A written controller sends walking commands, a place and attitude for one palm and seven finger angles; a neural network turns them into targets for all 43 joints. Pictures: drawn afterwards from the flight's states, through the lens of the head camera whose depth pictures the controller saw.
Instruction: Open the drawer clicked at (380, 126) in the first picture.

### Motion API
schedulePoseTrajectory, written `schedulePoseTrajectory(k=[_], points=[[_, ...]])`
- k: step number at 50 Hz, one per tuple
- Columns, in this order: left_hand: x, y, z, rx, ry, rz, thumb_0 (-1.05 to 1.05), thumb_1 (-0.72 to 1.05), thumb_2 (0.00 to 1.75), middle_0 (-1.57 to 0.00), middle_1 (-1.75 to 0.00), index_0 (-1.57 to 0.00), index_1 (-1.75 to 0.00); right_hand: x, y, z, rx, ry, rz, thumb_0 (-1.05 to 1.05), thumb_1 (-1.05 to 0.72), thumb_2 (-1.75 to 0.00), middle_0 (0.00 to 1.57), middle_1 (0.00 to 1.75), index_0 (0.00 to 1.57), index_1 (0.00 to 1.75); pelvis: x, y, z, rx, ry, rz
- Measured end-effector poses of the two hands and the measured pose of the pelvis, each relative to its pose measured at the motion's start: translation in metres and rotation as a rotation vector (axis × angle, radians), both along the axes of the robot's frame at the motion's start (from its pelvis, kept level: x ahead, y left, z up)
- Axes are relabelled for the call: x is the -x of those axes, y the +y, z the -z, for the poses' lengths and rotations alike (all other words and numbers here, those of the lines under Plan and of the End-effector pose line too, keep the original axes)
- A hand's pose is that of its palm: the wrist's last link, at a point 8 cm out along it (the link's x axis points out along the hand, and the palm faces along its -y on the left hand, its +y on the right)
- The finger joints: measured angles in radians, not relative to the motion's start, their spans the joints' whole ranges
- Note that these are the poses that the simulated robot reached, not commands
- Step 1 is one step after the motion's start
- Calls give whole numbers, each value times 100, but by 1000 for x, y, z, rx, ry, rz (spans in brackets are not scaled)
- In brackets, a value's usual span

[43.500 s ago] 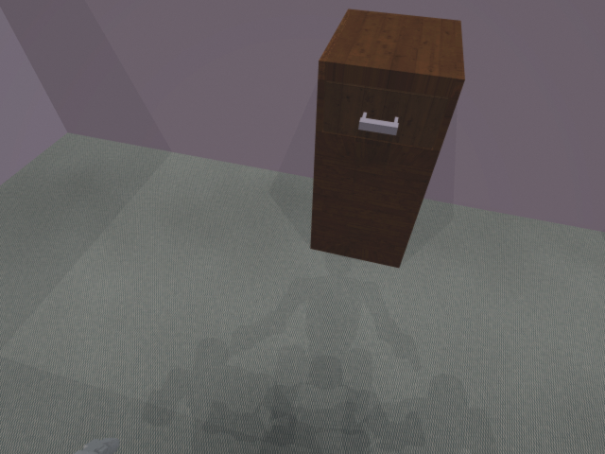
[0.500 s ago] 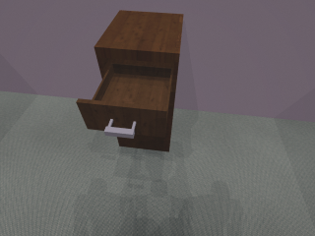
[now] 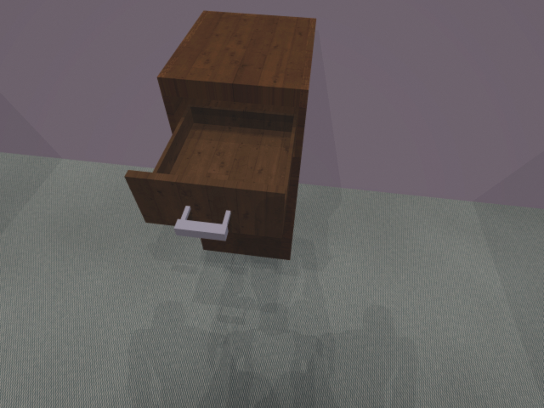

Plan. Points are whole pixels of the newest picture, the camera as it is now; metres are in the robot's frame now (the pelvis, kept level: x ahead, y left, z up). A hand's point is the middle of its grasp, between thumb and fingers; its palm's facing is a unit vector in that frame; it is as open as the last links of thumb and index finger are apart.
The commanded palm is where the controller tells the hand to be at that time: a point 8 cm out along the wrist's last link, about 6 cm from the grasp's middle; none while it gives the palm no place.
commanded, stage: look to check the result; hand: left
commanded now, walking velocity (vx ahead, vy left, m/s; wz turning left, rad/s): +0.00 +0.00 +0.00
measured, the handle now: (204, 221) +0.49 +0.17 -0.10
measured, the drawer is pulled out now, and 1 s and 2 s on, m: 0.30 0.30 0.30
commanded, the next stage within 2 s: stand and wait in 0.32 s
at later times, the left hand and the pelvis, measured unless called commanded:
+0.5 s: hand out of the picture +0.00 +0.15 -0.18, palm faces +0.03 -0.98 -0.18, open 7.3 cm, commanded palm none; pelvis +0.01 -0.01 +0.00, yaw +0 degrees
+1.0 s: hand out of the picture +0.01 +0.15 -0.18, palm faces +0.04 -0.98 -0.19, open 7.3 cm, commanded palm none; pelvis +0.02 -0.02 +0.00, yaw +0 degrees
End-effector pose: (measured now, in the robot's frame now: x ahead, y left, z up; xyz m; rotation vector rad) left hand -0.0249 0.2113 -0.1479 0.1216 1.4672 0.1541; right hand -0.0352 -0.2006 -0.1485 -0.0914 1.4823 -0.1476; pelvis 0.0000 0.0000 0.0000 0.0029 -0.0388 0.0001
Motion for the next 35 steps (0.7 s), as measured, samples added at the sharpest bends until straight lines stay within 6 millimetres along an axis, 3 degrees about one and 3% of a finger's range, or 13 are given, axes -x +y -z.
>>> schedulePoseTrajectory(k=[19, 35], points=[[-16, -8, 0, -2, -24, -1, 0, 91, 90, -20, -30, -20, -30, -19, -4, 1, -6, -22, -6, 0, -91, -89, 20, 30, 20, 29, -9, -6, 0, -1, 1, -1], [-28, -10, -2, -13, -33, 2, 0, 91, 90, -20, -30, -20, -30, -20, -13, 1, 1, -7, -3, 0, -91, -89, 20, 30, 20, 29, -16, -13, -1, -3, 6, -1]])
